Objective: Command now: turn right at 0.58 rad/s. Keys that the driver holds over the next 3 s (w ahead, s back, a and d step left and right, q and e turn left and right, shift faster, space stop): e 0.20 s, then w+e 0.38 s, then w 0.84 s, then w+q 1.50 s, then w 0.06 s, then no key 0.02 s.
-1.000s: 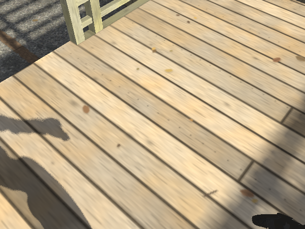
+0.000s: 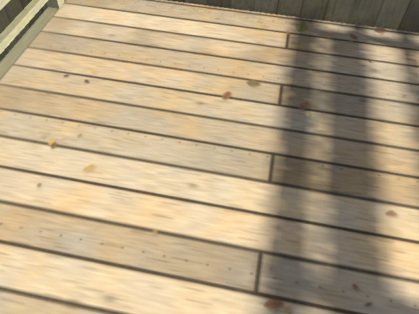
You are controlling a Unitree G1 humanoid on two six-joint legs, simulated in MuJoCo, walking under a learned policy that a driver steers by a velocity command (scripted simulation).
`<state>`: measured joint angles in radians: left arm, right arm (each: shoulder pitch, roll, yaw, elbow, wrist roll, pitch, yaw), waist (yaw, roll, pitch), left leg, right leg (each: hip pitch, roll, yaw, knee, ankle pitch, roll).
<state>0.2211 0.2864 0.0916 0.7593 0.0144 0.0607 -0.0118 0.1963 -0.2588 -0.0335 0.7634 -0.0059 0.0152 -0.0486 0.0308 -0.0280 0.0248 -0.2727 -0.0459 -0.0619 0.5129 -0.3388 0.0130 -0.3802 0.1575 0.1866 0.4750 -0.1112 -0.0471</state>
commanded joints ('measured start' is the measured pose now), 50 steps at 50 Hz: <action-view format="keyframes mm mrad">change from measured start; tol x32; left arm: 1 -10 43 11 -96 -26 -20 9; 50 229 111 -39 75 11 -134 14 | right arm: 1 54 -260 -60 -70 -23 -17 -18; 42 -228 -85 -9 -148 -24 -48 105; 50 218 -224 -63 11 -14 -66 57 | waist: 1 -23 252 -51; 22 -49 164 15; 26 107 -283 -9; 50 -97 157 -180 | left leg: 1 193 409 -443 -369 -90 154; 10 271 283 -38 -170 610 187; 15 275 330 -79 -307 -49 181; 22 104 338 54 -264 -55 139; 27 -641 109 55 597 -204 7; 46 20 -22 158 49 166 93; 50 429 417 -658 -259 -158 274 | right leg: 1 -220 41 -30 218 -402 38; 7 -188 -64 -124 706 -286 89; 23 258 -101 -306 -31 -216 -32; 26 566 -534 570 -347 -616 -240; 33 417 -303 58 -276 277 -177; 46 443 -316 -39 2 878 -92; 48 119 -183 -117 563 386 -51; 49 -129 3 -101 829 -406 -33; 50 -196 -71 -34 877 -338 -56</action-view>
